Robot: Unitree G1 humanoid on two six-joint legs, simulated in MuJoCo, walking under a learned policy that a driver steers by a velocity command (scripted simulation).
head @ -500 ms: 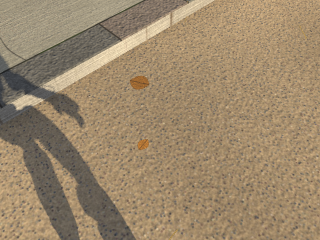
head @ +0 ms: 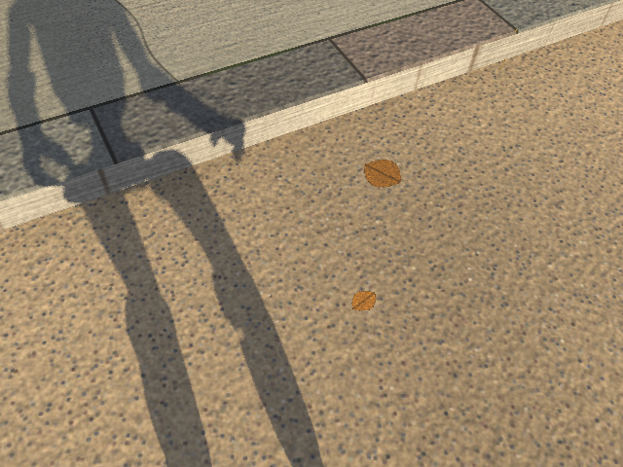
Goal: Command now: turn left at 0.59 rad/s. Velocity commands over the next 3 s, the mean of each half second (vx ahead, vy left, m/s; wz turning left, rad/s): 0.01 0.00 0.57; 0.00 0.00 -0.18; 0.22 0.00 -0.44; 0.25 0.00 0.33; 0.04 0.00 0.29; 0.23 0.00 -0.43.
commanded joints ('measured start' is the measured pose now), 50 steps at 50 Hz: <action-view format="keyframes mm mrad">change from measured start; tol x16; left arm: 1 11 80 19 -54 -5 -13 -6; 50 172 90 24 -74 -18 50 -44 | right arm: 1 -24 -174 -51 -80 -1 -5 -5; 29 107 -140 -22 -79 -16 21 9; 50 -126 -147 -39 34 12 -12 -7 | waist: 1 5 165 -169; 7 52 139 -173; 9 1 -300 -109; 12 -30 -109 -83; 27 3 -139 -121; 30 43 259 -212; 50 51 145 -115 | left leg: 1 137 234 -303 -119 72 176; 6 128 188 -371 -49 90 121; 9 -255 -76 -51 422 -494 -39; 14 -279 21 -17 772 -270 -137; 24 -49 79 138 284 -275 -129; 28 345 97 82 -159 115 -33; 29 528 326 -168 -120 492 20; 33 257 329 -92 -150 216 152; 35 210 336 -45 -141 327 156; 50 249 401 109 -39 279 139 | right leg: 1 56 21 0 -87 9 -1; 7 325 -36 13 -483 197 -77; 9 349 -403 433 -583 386 -317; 15 367 -242 66 -539 441 -273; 24 421 -304 -21 -501 566 -302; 28 251 -231 -68 -371 403 -167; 30 85 -111 -104 -151 -241 -22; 38 -23 -53 -30 260 -125 38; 50 190 -50 -171 -223 30 -57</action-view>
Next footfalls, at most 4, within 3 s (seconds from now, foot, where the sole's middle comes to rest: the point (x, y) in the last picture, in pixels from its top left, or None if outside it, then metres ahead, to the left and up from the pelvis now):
0.14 right None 0.07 -0.14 -0.78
0.56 left None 0.00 0.12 -0.78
1.04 right None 0.03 -0.12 -0.78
1.60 left None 0.27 0.10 -0.78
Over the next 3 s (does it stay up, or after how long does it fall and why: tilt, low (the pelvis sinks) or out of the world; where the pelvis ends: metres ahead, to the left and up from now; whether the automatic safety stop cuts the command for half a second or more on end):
stays up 0.44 -0.02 0.01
